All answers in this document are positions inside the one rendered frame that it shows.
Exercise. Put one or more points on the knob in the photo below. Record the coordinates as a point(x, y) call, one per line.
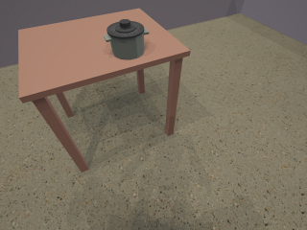
point(124, 23)

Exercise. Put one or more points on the table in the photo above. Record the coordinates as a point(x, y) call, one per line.
point(62, 56)

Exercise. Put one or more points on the pot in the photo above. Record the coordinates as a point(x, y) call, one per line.
point(127, 48)

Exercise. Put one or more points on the lid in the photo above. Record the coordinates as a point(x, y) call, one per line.
point(134, 30)

